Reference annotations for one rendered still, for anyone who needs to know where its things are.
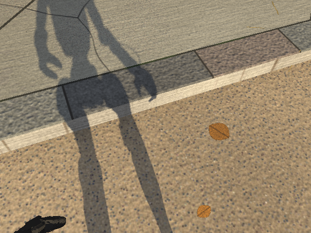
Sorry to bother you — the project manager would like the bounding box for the robot left hand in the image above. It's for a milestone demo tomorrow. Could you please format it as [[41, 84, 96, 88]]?
[[14, 216, 66, 233]]

